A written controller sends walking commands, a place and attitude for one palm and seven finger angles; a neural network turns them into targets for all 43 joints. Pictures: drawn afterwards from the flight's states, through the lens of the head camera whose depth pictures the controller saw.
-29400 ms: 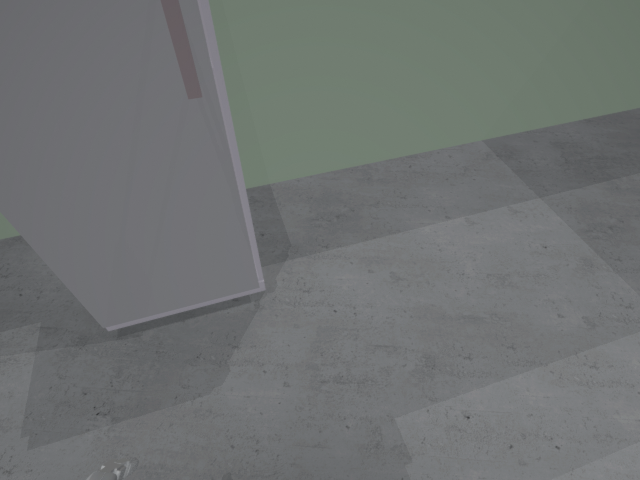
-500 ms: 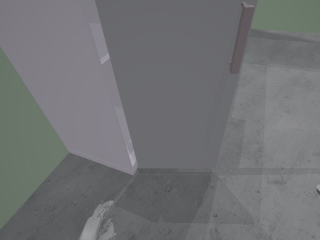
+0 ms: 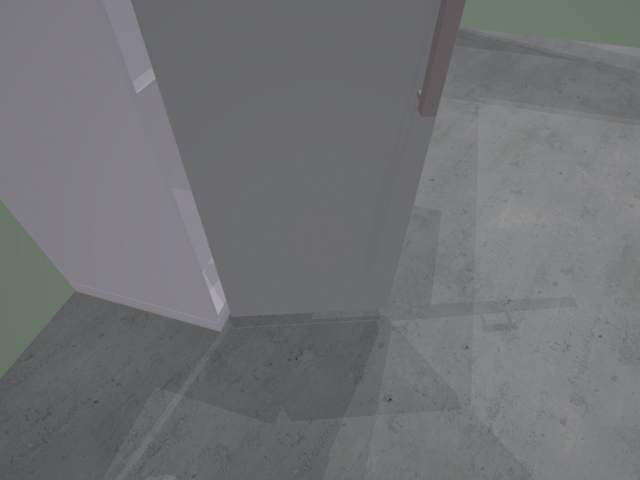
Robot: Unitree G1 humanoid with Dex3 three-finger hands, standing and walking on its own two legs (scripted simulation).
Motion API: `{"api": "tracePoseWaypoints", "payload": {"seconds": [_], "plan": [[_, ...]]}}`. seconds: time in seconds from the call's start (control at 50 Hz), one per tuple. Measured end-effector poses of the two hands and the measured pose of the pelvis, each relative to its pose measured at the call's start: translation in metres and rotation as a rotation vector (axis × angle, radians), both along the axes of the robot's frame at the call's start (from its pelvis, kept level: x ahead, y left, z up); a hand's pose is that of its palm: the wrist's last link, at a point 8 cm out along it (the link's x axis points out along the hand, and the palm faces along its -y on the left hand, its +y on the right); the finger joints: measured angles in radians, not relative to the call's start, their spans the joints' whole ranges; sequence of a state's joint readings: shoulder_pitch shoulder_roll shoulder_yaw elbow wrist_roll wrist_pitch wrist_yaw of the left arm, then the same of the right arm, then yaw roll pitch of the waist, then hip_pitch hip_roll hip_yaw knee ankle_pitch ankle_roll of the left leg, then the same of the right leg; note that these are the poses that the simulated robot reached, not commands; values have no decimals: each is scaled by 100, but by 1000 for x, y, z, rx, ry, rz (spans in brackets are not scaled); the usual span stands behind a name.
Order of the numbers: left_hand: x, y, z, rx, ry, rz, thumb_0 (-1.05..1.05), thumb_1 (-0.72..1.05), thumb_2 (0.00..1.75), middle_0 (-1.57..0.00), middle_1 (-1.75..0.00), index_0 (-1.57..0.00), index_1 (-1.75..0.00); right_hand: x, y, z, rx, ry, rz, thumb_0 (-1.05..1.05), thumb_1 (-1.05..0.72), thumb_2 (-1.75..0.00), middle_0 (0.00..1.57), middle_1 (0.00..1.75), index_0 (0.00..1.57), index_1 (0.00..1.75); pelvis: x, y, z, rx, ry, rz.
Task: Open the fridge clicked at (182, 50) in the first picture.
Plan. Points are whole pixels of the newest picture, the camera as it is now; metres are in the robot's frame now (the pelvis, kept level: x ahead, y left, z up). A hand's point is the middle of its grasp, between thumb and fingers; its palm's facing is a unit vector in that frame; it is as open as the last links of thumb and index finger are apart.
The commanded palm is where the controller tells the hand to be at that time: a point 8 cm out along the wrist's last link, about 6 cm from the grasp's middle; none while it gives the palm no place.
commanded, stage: let the arm hang, fingers relaxed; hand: right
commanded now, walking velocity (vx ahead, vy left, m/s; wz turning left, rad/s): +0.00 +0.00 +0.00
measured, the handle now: (437, 43) +0.73 -0.13 +0.22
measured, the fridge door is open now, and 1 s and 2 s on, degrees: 70 70 70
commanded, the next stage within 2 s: look to check the result in 0.82 s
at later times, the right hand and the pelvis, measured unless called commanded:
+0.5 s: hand out of the picture +0.00 -0.21 -0.16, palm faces -0.01 +0.98 -0.21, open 7.4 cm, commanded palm none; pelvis +0.00 -0.03 +0.02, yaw +1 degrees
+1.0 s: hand out of the picture +0.01 -0.22 -0.16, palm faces -0.03 +0.98 -0.20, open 7.4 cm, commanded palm none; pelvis +0.00 -0.04 +0.02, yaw +2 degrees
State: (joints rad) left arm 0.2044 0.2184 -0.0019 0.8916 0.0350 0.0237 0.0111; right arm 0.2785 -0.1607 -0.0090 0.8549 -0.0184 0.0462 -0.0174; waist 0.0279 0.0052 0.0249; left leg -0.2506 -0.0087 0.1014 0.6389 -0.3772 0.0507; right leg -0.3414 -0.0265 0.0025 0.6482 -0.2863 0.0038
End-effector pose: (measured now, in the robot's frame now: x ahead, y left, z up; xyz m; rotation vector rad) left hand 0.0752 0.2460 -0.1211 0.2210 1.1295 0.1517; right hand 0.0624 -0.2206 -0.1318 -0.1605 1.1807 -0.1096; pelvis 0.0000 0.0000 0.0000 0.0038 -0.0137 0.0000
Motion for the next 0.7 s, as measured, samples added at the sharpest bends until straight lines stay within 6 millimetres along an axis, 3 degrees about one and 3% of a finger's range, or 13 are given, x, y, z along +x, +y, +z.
{"api": "tracePoseWaypoints", "payload": {"seconds": [0.06,0.14,0.26,0.34,0.58,0.7], "plan": [[-24,-12,0,-8,117,1,0,90,90,-20,-30,-20,-30,-38,-9,-8,-1,121,-51,-2,-101,-90,21,30,21,30,0,2,6,3,-3,-6],[-49,-21,-1,-14,220,24,0,92,90,-20,-30,-20,-30,-76,-20,-3,-9,242,-78,-1,-99,-90,21,30,20,30,0,-4,13,13,-1,-4],[-69,-32,-2,-32,272,54,0,92,90,-20,-30,-20,-30,-102,-33,6,-29,330,-79,0,-94,-90,20,30,20,30,-1,-15,18,13,-4,7],[-74,-39,-4,-43,271,66,0,91,90,-20,-30,-20,-30,-98,-39,8,-36,321,-69,0,-92,-90,20,30,20,30,-2,-20,20,10,-8,13],[-78,-53,-4,-57,243,90,0,91,90,-20,-30,-20,-30,-49,-40,6,-18,187,-17,0,-91,-90,20,30,20,30,-4,-31,20,5,-13,26],[-82,-56,-3,-58,240,103,0,91,90,-20,-30,-20,-30,-38,-39,5,-8,159,-1,0,-91,-90,20,30,20,30,-4,-34,21,4,-15,32]]}}
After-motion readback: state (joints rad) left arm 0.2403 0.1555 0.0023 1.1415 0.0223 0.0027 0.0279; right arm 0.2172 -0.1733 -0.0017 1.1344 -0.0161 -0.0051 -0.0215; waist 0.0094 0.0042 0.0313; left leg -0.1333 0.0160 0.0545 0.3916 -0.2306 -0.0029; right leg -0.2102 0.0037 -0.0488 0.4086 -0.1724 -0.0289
